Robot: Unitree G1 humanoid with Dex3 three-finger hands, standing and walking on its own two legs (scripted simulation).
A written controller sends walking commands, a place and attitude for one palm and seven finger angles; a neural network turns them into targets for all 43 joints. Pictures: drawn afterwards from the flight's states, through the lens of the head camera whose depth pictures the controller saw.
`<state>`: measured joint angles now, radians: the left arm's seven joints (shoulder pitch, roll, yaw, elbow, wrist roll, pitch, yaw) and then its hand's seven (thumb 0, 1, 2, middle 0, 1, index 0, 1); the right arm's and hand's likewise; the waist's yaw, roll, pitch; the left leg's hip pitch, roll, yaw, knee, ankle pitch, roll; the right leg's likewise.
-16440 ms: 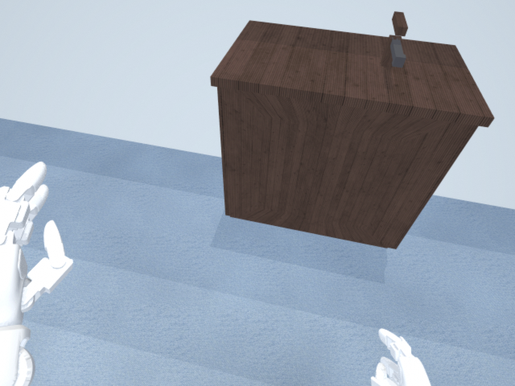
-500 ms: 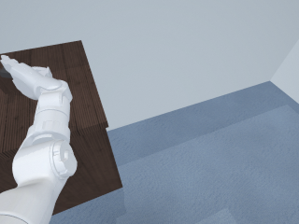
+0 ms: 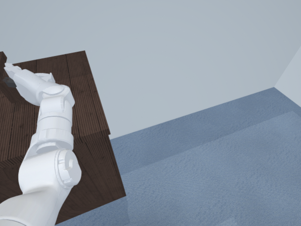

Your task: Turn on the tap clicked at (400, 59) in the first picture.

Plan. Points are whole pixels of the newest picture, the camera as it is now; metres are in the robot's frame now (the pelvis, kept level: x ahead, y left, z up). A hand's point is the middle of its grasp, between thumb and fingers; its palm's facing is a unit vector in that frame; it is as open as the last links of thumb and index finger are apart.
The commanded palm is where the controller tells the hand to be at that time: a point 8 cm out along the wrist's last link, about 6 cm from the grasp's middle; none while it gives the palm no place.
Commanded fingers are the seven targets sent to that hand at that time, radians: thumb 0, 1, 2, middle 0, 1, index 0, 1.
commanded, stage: lift the hand up off the lever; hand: left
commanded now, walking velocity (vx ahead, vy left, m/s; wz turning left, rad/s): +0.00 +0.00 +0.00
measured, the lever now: (47, 86) +0.52 +0.32 +0.11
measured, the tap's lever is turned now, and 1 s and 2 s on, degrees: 60 60 60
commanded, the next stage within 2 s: draw the hand back beside the body in 0.24 s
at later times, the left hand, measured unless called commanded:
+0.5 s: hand (63, 78) +0.44 +0.21 +0.19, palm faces +0.55 -0.83 -0.10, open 7.8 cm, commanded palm +0.37 +0.26 +0.18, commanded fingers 0.00 0.90 0.90 -0.16 -0.18 -0.16 -0.18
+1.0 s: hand (38, 125) +0.30 +0.23 +0.17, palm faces +0.33 -0.92 -0.21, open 7.6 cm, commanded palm +0.26 +0.28 +0.18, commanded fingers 0.00 0.90 0.90 -0.18 -0.25 -0.18 -0.25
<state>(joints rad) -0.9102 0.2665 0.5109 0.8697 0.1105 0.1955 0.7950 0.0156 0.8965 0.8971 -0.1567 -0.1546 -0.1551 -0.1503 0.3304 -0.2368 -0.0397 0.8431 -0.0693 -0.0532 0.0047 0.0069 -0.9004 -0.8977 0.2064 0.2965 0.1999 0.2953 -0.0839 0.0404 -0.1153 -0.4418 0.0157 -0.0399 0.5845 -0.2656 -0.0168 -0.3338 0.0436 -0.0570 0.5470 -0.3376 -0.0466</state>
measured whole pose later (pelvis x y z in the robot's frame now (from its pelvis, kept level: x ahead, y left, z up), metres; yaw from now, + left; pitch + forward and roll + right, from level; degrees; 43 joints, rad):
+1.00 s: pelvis -0.03 +0.01 +0.01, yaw -2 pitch -4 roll +0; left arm -0.15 0.33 0.22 0.18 -0.07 -0.11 0.12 0.01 0.89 0.90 -0.18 -0.23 -0.18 -0.22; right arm 0.15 -0.24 0.02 0.66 0.03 -0.07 -0.07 0.01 -0.90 -0.90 0.21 0.30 0.20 0.30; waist 0.03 0.05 0.01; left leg -0.16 0.02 0.01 0.40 -0.17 0.00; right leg -0.09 0.04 -0.01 0.39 -0.24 -0.04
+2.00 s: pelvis -0.02 +0.01 +0.01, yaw -1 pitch -5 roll -1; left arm 0.39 0.31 0.27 -0.36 -0.06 -0.12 0.12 0.01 0.89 0.90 -0.21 -0.31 -0.21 -0.30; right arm 0.18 -0.21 0.01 0.65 -0.01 -0.11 -0.07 0.01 -0.90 -0.90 0.21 0.30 0.20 0.30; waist 0.05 0.06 0.03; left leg -0.15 0.02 -0.01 0.43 -0.19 -0.01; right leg -0.05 0.04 -0.03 0.38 -0.24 -0.03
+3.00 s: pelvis -0.18 +0.06 +0.00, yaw +1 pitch +0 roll -2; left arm 0.40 0.37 0.36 -0.49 -0.04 -0.15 0.16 0.01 0.89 0.90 -0.21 -0.31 -0.21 -0.30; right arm 0.14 -0.19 -0.01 0.59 -0.01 -0.07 -0.08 0.01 -0.90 -0.90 0.21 0.30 0.20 0.30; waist 0.01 -0.01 0.02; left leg -0.42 0.01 0.02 0.58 -0.16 0.05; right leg -0.42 0.07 0.06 0.84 -0.38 0.02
